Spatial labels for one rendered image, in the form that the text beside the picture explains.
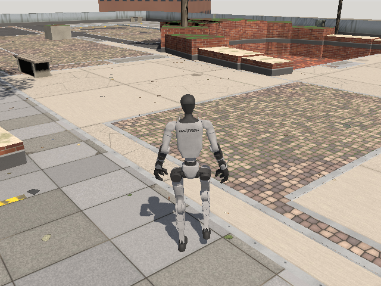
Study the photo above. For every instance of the robot left shin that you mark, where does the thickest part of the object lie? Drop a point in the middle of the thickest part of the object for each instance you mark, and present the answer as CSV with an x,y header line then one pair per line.
x,y
180,222

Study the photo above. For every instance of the left robot thigh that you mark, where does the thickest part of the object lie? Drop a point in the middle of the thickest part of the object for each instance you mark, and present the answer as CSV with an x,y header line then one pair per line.
x,y
177,182

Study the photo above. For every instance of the right robot upper arm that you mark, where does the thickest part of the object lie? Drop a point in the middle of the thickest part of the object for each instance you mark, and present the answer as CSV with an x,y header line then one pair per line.
x,y
206,124

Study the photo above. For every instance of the robot left hand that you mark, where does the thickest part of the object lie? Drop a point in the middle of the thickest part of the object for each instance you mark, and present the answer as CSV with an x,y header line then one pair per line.
x,y
161,171

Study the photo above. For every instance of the robot right forearm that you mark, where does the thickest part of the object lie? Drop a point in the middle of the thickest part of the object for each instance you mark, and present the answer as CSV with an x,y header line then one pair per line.
x,y
220,159

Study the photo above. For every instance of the robot right hand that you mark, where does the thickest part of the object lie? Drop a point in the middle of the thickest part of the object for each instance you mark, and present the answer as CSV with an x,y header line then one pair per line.
x,y
225,174

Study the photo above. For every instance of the left robot upper arm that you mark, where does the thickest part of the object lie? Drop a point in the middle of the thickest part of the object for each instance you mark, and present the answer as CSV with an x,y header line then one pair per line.
x,y
170,126

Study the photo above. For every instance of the robot left forearm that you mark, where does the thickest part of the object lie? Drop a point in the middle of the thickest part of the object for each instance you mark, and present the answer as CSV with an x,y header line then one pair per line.
x,y
160,159

